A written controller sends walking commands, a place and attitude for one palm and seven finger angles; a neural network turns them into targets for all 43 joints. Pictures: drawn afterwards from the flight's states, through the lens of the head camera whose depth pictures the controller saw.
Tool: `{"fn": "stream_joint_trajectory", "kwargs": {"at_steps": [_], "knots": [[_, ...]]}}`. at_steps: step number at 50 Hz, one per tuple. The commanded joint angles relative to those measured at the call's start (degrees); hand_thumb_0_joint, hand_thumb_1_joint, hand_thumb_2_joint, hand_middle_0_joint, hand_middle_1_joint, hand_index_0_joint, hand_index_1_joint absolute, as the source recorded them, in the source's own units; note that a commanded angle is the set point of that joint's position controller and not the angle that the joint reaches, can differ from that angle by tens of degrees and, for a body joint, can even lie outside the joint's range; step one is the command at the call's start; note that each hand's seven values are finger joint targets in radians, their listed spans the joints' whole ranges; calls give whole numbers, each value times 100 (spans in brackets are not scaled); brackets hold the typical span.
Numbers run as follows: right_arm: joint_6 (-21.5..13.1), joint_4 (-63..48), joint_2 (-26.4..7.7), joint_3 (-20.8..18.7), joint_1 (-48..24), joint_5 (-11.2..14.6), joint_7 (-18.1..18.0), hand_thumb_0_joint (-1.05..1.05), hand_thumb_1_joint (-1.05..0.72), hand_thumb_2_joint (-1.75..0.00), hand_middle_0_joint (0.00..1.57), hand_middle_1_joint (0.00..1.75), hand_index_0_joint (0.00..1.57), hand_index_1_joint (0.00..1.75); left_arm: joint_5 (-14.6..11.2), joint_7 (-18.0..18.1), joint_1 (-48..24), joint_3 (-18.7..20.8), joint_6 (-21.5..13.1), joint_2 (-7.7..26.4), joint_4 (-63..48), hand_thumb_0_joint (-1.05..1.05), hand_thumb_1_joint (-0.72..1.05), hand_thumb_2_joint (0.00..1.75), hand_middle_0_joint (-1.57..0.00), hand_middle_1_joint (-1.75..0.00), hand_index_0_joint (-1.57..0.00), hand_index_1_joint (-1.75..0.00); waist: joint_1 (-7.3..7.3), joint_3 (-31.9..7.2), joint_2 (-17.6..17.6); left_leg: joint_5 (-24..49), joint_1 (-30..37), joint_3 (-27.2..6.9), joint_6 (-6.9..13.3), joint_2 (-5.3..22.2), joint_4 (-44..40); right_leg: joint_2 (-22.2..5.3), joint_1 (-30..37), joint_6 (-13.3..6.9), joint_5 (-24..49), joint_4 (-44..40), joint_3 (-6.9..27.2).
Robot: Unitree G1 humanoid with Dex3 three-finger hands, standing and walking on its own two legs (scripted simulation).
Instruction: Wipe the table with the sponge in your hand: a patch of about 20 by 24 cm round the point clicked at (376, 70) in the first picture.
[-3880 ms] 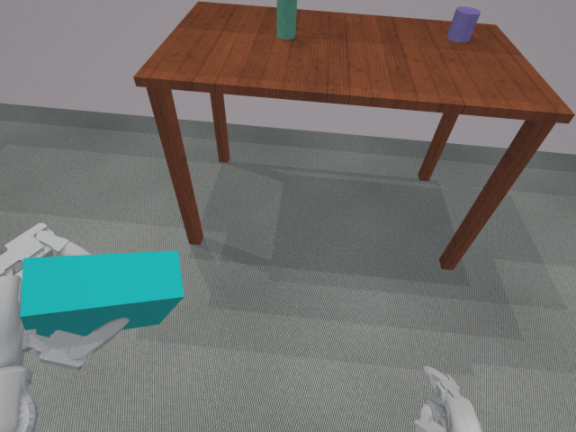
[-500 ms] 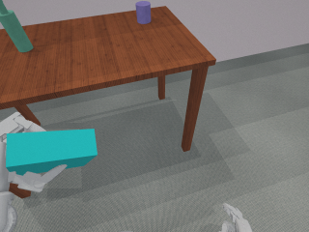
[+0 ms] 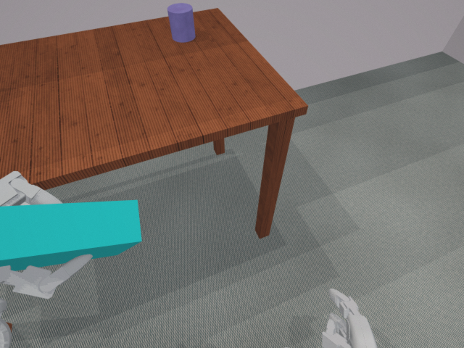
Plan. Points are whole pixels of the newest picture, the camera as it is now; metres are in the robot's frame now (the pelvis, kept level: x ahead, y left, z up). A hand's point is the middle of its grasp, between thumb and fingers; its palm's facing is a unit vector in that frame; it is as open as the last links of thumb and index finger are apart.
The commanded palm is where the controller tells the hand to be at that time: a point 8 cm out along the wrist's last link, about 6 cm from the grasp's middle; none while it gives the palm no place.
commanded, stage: take the last steps up to it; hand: left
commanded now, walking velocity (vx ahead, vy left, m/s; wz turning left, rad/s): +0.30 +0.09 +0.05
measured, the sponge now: (91, 234) +0.23 +0.19 +0.15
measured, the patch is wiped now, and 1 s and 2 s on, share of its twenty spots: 0.00 0.00 0.00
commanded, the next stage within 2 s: come to a stop and stand still in 0.60 s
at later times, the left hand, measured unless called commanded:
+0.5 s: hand (72, 155) +0.34 +0.26 +0.17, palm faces +0.42 -0.81 -0.42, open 9.3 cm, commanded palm +0.27 +0.29 +0.18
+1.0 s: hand (105, 137) +0.38 +0.22 +0.17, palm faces +0.38 -0.80 -0.47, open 9.3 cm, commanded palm +0.32 +0.27 +0.18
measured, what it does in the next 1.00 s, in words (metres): walks ahead: right foot, then left foot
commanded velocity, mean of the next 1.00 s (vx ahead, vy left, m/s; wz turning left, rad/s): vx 0.09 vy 0.08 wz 0.03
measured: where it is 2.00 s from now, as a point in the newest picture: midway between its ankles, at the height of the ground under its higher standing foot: outside the picture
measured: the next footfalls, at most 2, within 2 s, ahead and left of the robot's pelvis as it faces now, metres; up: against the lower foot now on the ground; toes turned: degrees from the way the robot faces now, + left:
right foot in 0.04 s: +0.09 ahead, -0.11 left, +0.00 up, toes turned -10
left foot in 0.40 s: +0.21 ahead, +0.14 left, +0.00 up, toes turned +10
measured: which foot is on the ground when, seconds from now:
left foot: down 0.00-0.04, up 0.06-0.38, down 0.40-0.72, up 0.74-1.00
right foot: up 0.00-0.02, down 0.04-0.40, up 0.42-0.68, down 0.70-1.00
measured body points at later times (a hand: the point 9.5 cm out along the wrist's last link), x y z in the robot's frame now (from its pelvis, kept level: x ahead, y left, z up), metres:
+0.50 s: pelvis +0.11 +0.01 -0.01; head +0.14 +0.02 +0.44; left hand +0.31 +0.30 +0.19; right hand +0.29 -0.23 -0.09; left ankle +0.17 +0.13 -0.74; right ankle +0.06 -0.10 -0.69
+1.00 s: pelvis +0.17 -0.01 +0.00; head +0.22 -0.02 +0.45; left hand +0.36 +0.26 +0.19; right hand +0.35 -0.26 -0.09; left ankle +0.20 +0.12 -0.72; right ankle +0.17 -0.10 -0.74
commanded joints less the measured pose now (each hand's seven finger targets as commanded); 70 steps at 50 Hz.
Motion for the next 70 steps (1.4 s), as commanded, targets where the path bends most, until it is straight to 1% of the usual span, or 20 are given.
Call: {"fn": "stream_joint_trajectory", "kwargs": {"at_steps": [1, 2, 3, 5, 9, 18, 20, 22, 26, 33, 34, 36, 37, 41, 47, 50, 53, 64, 67, 70], "knots": [[-134, -684, -872, -396, -461, 39, -148, 0, -90, -90, 20, 30, 20, 30, 0, 163, -498, 649, -248, 905, -810, 0, 10, 130, -120, -160, -120, -160, 71, -1009, 63, 354, -669, -230, 574, 447, 1028, -245, 1826, -288, 475, -1548, 497], [-86, -731, -733, -354, -461, 41, -134, 0, -90, -90, 20, 30, 20, 30, 11, 191, -605, 798, -245, 1159, -777, 0, 10, 130, -120, -160, -120, -160, 54, -1039, -1482, -743, -2026, 59, 306, -244, 2559, -1506, 2544, -878, 857, -2032, 2688], [-130, -765, -852, -354, -654, 2, -104, 0, -90, -90, 20, 30, 20, 30, -82, 203, -698, 1063, -240, 1333, -659, 0, 10, 130, -120, -160, -120, -160, 192, -923, -1791, -1486, -2655, -574, 193, -439, 3672, -2176, 2375, -1253, 880, -2429, 3842], [-66, -576, -894, -389, -587, 5, -23, 0, -90, -90, 20, 30, 20, 30, -133, 105, -655, 858, -345, 1135, -758, 0, 10, 130, -120, -160, -120, -160, 65, -647, -1212, -856, -2973, -1173, 65, -186, 4540, -2163, 2170, -1332, 862, -2452, 3397], [100, -562, -834, -324, -660, -21, -24, 0, -90, -90, 20, 30, 20, 30, -25, 115, -326, 779, -493, 961, -973, 0, 10, 130, -120, -160, -120, -160, -11, -763, -807, -338, -2409, -837, 13, -48, 3150, -1574, 1949, -987, 3216, -2024, 1274], [7, -886, -866, -490, -316, -19, -125, 0, -90, -90, 20, 30, 20, 30, -50, 308, -487, 752, -426, 1000, -1324, 0, 10, 130, -120, -160, -120, -160, -21, -1087, -473, 855, 434, 79, 232, -497, -436, -959, 1363, -532, 2105, -781, 652], [-17, -925, -1119, -588, -296, 49, -116, 0, -90, -90, 20, 30, 20, 30, -90, 290, -806, 671, -506, 939, -1416, 0, 10, 130, -120, -160, -120, -160, -49, -1282, 1360, 1944, 1700, -2135, 1015, 1026, -744, -49, -328, -100, -524, 1243, 187], [-62, -845, -1011, -482, -395, 1, -102, 0, -90, -90, 20, 30, 20, 30, -46, 207, -672, 801, -517, 1180, -962, 0, 10, 130, -120, -160, -120, -160, -17, -955, 1529, 915, 828, -3374, 1646, 1752, -1315, -31, -938, -91, -1640, 2654, 778], [-145, -756, -1006, -500, -446, 56, -13, 0, -90, -90, 20, 30, 20, 30, -58, 124, -420, 672, -480, 967, -1745, 0, 10, 130, -120, -160, -120, -160, 80, -955, 1237, 1574, 425, -1639, 1283, 1017, -995, -161, -599, 24, -675, 1713, 489], [-133, -684, -970, -378, -415, 50, -116, 0, -90, -90, 20, 30, 20, 30, -86, 178, -353, 679, -242, 836, -973, 0, 10, 130, -120, -160, -120, -160, 47, -932, 763, 119, -558, -902, 703, 673, -300, 154, 1275, 43, 134, -1104, -2], [-93, -677, -917, -378, -392, 50, -128, 0, -90, -90, 20, 30, 20, 30, -47, 173, -554, 625, -234, 822, -858, 0, 10, 130, -120, -160, -120, -160, 14, -871, 202, -388, -841, -631, 518, 371, 305, -214, 1465, -125, 253, -1616, 533], [-74, -791, -846, -330, -541, 43, -96, 0, -90, -90, 20, 30, 20, 30, -106, 183, -839, 725, -99, 1069, -644, 0, 10, 130, -120, -160, -120, -160, 104, -630, -1873, -1485, -2092, -385, 94, -586, 2489, -1978, 1630, -997, 1134, -2418, 3372], [-81, -714, -932, -363, -613, 33, -52, 0, -90, -90, 20, 30, 20, 30, -142, 173, -944, 626, -112, 1035, -687, 0, 10, 130, -120, -160, -120, -160, 62, -498, -1716, -1319, -2183, -856, 34, -465, 3253, -2194, 1592, -1213, 2111, -2387, 3439], [46, -674, -699, -138, -795, -12, -63, 0, -90, -90, 20, 30, 20, 30, -29, 205, -708, 667, -278, 985, -845, 0, 10, 130, -120, -160, -120, -160, 32, -930, -1021, -965, -1709, -712, -77, -426, 2469, -1573, 2185, -794, 5577, -1373, 1205], [219, -1015, -713, -233, -679, -32, -120, 0, -90, -90, 20, 30, 20, 30, -35, 310, 193, 847, -229, 992, -1357, 0, 10, 130, -120, -160, -120, -160, 179, -1329, -939, -126, -936, -331, -37, -658, 584, -1388, 2416, -736, 5415, -1110, 992], [319, -1061, -862, -359, -494, -1, -173, 0, -90, -90, 20, 30, 20, 30, -76, 318, -86, 773, -164, 1016, -1640, 0, 10, 130, -120, -160, -120, -160, 6, -1401, -563, 1821, 252, -430, 21, -382, -511, -969, 1763, -345, 4183, -669, 822], [158, -1066, -1042, -450, -295, -6, -113, 0, -90, -90, 20, 30, 20, 30, -83, 227, 220, 724, -251, 927, -1201, 0, 10, 130, -120, -160, -120, -160, 110, -1305, 1275, 5256, 1103, -2061, 888, 1374, -804, 108, 87, 18, -1228, 647, 619], [-135, -922, -1035, -297, -450, 13, 31, 0, -90, -90, 20, 30, 20, 30, -99, 119, -388, 454, -38, 781, -1163, 0, 10, 130, -120, -160, -120, -160, 39, -849, 934, 969, -476, -1104, 501, 677, -774, 247, 1616, 33, 425, -1564, 443], [-47, -940, -868, -295, -445, 28, -9, 0, -90, -90, 20, 30, 20, 30, -184, 86, -502, 497, 76, 888, -989, 0, 10, 130, -120, -160, -120, -160, 7, -719, -948, -407, -459, -533, 12, -374, 688, -890, 697, -499, 564, -2391, 2035], [34, -803, -732, -130, -627, -10, -43, 0, -90, -90, 20, 30, 20, 30, -192, 128, -498, 525, 110, 913, -948, 0, 10, 130, -120, -160, -120, -160, 54, -611, -907, -640, -822, -939, 54, -473, 1552, -1221, 709, -848, 1132, -2373, 2089]]}}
